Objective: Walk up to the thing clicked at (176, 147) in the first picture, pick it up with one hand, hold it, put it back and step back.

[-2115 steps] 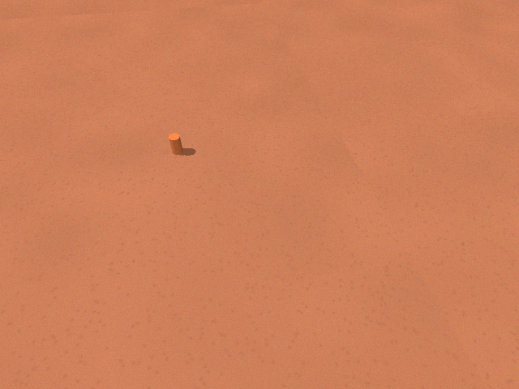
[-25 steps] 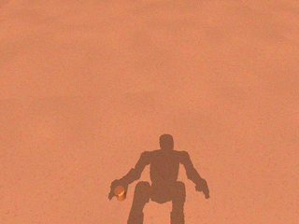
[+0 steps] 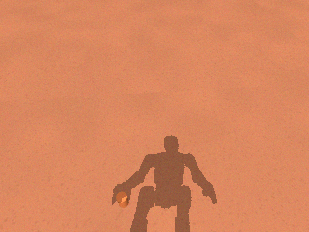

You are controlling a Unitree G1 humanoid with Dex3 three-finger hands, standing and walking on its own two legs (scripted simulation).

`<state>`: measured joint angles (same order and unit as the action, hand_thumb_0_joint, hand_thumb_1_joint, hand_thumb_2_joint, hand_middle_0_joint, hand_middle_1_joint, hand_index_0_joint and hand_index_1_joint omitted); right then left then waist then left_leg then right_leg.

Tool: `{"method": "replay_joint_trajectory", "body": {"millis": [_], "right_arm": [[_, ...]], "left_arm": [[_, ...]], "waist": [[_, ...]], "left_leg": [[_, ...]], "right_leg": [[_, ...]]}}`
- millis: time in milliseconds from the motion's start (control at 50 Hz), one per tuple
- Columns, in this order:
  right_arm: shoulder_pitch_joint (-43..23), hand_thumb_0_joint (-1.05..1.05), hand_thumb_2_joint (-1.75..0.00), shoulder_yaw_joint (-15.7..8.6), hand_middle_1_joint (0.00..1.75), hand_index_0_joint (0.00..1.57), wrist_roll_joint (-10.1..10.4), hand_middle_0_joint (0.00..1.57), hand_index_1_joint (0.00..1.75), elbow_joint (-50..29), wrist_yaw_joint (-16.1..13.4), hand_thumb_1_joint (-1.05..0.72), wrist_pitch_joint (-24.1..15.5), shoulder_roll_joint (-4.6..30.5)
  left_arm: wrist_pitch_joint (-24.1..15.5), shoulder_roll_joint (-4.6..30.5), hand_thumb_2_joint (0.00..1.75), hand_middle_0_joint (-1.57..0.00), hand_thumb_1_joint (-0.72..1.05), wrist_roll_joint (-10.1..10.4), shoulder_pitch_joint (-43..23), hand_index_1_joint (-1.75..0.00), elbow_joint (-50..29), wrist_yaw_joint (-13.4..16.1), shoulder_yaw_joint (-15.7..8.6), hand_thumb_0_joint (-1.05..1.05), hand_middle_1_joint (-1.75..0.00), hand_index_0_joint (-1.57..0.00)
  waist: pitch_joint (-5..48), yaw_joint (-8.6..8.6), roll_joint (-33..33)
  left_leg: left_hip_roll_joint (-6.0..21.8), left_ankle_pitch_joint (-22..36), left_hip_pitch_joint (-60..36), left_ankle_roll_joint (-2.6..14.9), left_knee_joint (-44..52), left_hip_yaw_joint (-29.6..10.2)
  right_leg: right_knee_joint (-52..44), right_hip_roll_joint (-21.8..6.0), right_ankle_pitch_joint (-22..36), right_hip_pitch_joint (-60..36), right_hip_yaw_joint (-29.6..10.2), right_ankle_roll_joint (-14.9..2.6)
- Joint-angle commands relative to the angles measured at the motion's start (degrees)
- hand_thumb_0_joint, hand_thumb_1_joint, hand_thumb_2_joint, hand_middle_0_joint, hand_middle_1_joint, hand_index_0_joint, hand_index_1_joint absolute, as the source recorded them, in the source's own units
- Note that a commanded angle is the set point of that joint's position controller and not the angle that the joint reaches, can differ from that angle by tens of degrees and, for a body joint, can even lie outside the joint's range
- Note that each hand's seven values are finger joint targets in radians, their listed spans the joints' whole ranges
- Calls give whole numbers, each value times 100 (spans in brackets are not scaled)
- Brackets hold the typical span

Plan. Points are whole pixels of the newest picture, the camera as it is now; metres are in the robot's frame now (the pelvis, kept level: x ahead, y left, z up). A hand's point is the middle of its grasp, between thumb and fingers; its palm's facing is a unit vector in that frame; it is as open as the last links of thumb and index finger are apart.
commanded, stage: stand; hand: left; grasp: from above
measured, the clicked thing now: (122, 199) +0.42 +0.20 -0.73
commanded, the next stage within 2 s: step back in 0.28 s
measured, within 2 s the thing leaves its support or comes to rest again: neither
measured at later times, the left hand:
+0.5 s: hand out of the picture +0.08 +0.29 -0.17, palm faces -0.01 -0.93 -0.38, open 7.4 cm
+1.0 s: hand out of the picture -0.02 +0.30 -0.18, palm faces -0.12 -0.92 -0.38, open 7.4 cm
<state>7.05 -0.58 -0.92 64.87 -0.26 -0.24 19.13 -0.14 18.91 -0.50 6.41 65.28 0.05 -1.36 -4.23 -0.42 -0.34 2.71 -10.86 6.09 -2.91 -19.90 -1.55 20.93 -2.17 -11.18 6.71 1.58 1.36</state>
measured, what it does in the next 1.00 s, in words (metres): walks backwards: right foot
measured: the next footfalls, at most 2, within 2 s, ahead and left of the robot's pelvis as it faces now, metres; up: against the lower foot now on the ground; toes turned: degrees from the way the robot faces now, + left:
right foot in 0.98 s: -0.13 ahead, -0.08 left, +0.00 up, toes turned -4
left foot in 1.34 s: -0.22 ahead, +0.16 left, +0.00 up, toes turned -4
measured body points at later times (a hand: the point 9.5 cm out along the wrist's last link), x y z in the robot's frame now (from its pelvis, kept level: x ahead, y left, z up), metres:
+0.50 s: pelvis -0.03 +0.03 -0.02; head +0.02 +0.03 +0.43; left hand +0.08 +0.34 -0.14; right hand +0.05 -0.30 -0.14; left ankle -0.04 +0.14 -0.73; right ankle +0.00 -0.13 -0.75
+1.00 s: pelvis -0.15 +0.04 -0.03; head -0.09 +0.03 +0.41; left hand -0.01 +0.34 -0.15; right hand -0.06 -0.28 -0.15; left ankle -0.04 +0.14 -0.75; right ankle -0.17 -0.08 -0.75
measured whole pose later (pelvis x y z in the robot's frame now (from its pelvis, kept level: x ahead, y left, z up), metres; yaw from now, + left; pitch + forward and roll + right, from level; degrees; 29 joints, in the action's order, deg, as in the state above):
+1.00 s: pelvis -0.15 +0.04 -0.03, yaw -7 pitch -3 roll -1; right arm 5.8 -2.3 -1.1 48.6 -0.6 1.8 21.7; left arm 2.8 21.2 -1.1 8.3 50.7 -0.2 -5.0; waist -11.4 0.2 -1.1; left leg 3.5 -12.8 23.8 1.5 -39.5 4.8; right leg 38.8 2.2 -22.1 13.7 -1.8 -0.8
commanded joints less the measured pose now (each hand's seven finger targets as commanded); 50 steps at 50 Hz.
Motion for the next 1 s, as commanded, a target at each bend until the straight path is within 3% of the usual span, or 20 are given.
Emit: {"method": "replay_joint_trajectory", "body": {"millis": [0,240,260,320,380,400,440,460,480,500,520,540,560,620,720,800,880,940,960,980], "right_arm": [[-207,0,-90,-220,30,20,8,20,30,-303,-58,-90,-121,1193],[-217,0,-90,-220,30,20,10,20,30,-309,-35,-90,-95,1192],[-478,0,-90,-302,30,20,59,20,30,-466,-1,-90,7,1509],[-140,0,-90,-317,30,20,150,20,30,-642,-1,-90,95,1286],[118,0,-90,-411,30,20,92,20,30,-865,58,-90,251,1255],[241,0,-90,-428,30,20,89,20,30,-943,80,-90,288,1221],[457,0,-90,-455,30,20,122,20,30,-1015,96,-90,281,1258],[579,0,-90,-470,30,20,94,20,30,-1028,80,-90,240,1295],[591,0,-90,-483,30,20,34,20,30,-1009,61,-90,180,1322],[515,0,-90,-560,30,20,-85,20,30,-1064,35,-90,134,1590],[432,0,-90,-647,30,20,-181,20,30,-1156,19,-90,80,1996],[430,0,-90,-701,30,20,-104,20,30,-1266,-6,-90,62,2253],[291,0,-90,-716,30,20,-88,20,30,-1361,-34,-90,59,2209],[-320,0,-90,-580,30,20,-101,20,30,-1625,-168,-90,30,1690],[335,0,-90,-618,30,20,-49,20,30,-1714,-194,-90,32,1579],[457,0,-90,-650,30,20,-50,20,30,-1857,-185,-90,34,1698],[71,0,-90,-640,30,20,-65,20,30,-2034,-143,-90,60,1789],[-215,0,-90,-623,30,20,0,20,30,-2044,-109,-90,126,1778],[-109,0,-90,-559,30,20,29,20,30,-2012,-106,-90,139,1590],[-331,0,-90,-527,30,20,72,20,30,-2115,-92,-90,127,1353]], "left_arm": [[-147,1204,90,-20,90,-17,-146,-30,-346,72,-206,0,-30,-20],[-136,1235,90,-20,90,-32,-197,-30,-397,66,-188,0,-30,-20],[-83,1704,90,-20,90,105,-210,-30,-507,87,-464,0,-30,-20],[-47,1800,90,-20,90,121,-142,-30,-801,128,-563,0,-30,-20],[20,1864,90,-20,90,-41,-608,-30,-1303,143,-606,0,-30,-20],[41,1869,90,-20,90,-86,-738,-30,-1401,151,-613,0,-30,-20],[80,1791,90,-20,90,-111,-939,-30,-1570,174,-555,0,-30,-20],[113,1724,90,-20,90,-91,-941,-30,-1640,186,-530,0,-30,-20],[172,1606,90,-20,90,-34,-878,-30,-1658,168,-490,0,-30,-20],[235,1345,90,-20,90,36,-719,-30,-1745,159,-445,0,-30,-20],[286,1033,90,-20,90,76,-497,-30,-1792,188,-384,0,-30,-20],[320,1197,90,-20,90,33,-369,-30,-1741,261,-432,0,-30,-20],[328,1267,90,-20,90,16,-452,-30,-1689,303,-452,0,-30,-20],[310,1369,90,-20,90,91,76,-30,-1592,281,-457,0,-30,-20],[264,1361,90,-20,90,-21,-53,-30,-1867,188,-542,0,-30,-20],[242,1338,90,-20,90,-44,-21,-30,-1964,146,-604,0,-30,-20],[218,1283,90,-20,90,-63,455,-30,-1863,50,-639,0,-30,-20],[183,1243,90,-20,90,-104,1156,-30,-1633,10,-677,0,-30,-20],[144,1435,90,-20,90,-170,1164,-30,-1703,27,-727,0,-30,-20],[143,1906,90,-20,90,-140,843,-30,-1875,11,-837,0,-30,-20]], "waist": [[611,19,-44],[372,30,5],[-197,25,53],[552,96,467],[747,170,1216],[683,234,1269],[622,327,1339],[700,374,1190],[638,368,703],[597,265,-351],[570,124,-1261],[748,257,-1019],[776,301,-1017],[794,-133,-838],[717,230,-625],[720,343,-733],[850,168,-881],[960,-160,-798],[899,-126,-219],[449,-157,1062]], "left_leg": [[455,1056,-94,327,262,-280],[452,604,69,296,373,-282],[295,1365,526,432,-347,-304],[-99,1140,425,383,-1487,87],[-517,-1756,652,500,-3019,51],[-431,-1973,747,555,-3184,-131],[-312,-1542,811,549,-2674,-121],[-253,-916,767,538,-1812,-37],[-174,363,729,495,-865,-8],[465,1789,555,580,-249,-888],[1317,3207,-105,945,-80,-2100],[1745,3651,239,1426,-217,-2280],[1826,3515,264,1557,-173,-2450],[1130,3266,-107,1448,-719,-1182],[1194,3191,-632,1608,-803,-1173],[1406,2736,-489,1745,-741,-1299],[1324,1444,222,1531,-645,-1155],[1127,584,1023,1052,-896,-941],[795,-72,1525,759,-1232,-719],[-290,-1372,2295,342,-2219,-72]], "right_leg": [[-294,-527,1046,-188,-414,-213],[-447,-486,451,-18,-423,-214],[-34,-506,1694,377,-611,-284],[41,-994,2525,258,-983,-868],[14,-1713,2263,811,-1468,-1519],[164,-1708,2168,978,-1325,-1548],[570,-1475,2232,980,-1124,-1326],[943,-1256,2064,789,-963,-1064],[1384,-881,1582,780,-696,-814],[2231,-191,647,1109,-464,-540],[3078,741,-2051,2186,-585,-376],[3813,835,-2713,1969,-1211,-336],[4321,861,-2675,2003,-1443,-358],[4933,726,-1802,2402,-1385,-266],[4182,657,-1857,2304,-1077,34],[3391,511,-1859,1994,-823,-1],[2325,350,-1565,1192,-440,-149],[872,286,-500,165,-307,-430],[360,-120,-616,-15,-1010,-604],[-84,-1092,-517,449,-2527,-1291]]}}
